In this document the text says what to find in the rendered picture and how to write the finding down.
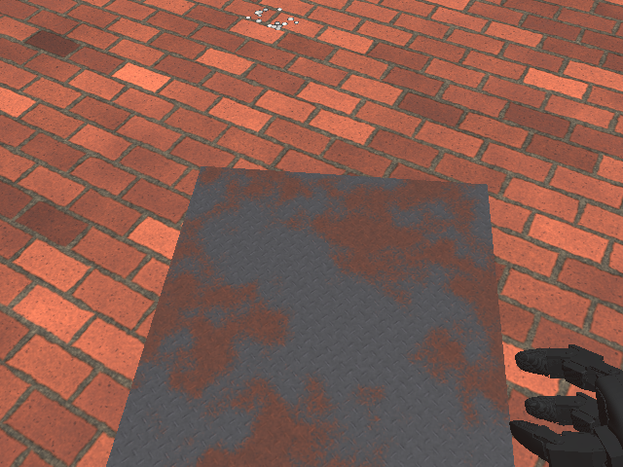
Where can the right robot hand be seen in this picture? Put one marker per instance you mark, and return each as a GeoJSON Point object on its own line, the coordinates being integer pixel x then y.
{"type": "Point", "coordinates": [599, 442]}

